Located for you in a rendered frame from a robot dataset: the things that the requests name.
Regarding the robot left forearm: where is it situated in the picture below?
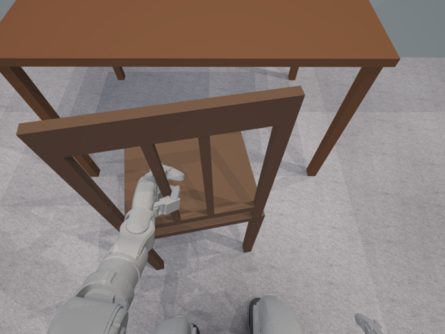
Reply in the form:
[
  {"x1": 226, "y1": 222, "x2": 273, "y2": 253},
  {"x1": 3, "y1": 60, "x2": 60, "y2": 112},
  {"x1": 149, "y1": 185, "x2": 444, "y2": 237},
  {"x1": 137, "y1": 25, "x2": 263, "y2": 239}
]
[{"x1": 47, "y1": 207, "x2": 155, "y2": 334}]

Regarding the robot right hand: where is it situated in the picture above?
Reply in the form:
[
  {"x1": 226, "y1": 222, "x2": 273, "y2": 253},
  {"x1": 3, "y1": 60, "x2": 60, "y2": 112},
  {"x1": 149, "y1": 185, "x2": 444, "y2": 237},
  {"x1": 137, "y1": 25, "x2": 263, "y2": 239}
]
[{"x1": 355, "y1": 313, "x2": 384, "y2": 334}]

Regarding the robot left hand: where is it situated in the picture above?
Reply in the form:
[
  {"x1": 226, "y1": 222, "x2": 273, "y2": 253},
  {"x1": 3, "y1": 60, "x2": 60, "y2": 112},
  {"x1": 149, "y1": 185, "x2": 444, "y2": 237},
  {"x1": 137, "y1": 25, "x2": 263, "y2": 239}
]
[{"x1": 131, "y1": 163, "x2": 185, "y2": 218}]

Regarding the table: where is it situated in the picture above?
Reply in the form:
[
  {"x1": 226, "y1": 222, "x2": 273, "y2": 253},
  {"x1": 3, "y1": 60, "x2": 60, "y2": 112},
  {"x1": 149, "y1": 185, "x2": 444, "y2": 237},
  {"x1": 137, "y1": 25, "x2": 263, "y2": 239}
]
[{"x1": 0, "y1": 0, "x2": 400, "y2": 177}]

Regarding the robot left upper arm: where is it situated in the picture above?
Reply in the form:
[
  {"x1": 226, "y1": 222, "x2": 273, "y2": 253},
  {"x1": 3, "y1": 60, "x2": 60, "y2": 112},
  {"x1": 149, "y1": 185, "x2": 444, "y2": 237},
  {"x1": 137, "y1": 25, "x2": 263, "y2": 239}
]
[{"x1": 51, "y1": 296, "x2": 129, "y2": 334}]

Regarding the chair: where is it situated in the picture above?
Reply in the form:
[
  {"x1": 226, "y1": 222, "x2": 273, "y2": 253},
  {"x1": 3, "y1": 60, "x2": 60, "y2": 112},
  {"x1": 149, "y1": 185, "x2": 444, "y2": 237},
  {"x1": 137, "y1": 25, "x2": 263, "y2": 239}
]
[{"x1": 16, "y1": 86, "x2": 305, "y2": 270}]

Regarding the left robot shin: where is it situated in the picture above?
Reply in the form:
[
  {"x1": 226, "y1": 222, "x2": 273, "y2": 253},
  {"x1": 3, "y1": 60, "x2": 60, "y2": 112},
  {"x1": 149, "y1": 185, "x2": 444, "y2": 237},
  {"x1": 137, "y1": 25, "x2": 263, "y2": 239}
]
[{"x1": 174, "y1": 316, "x2": 190, "y2": 323}]

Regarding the robot left thigh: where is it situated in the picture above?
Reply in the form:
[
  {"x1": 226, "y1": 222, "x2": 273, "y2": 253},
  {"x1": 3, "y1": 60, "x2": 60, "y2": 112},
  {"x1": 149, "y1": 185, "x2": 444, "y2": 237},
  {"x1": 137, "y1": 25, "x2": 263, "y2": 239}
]
[{"x1": 152, "y1": 318, "x2": 197, "y2": 334}]

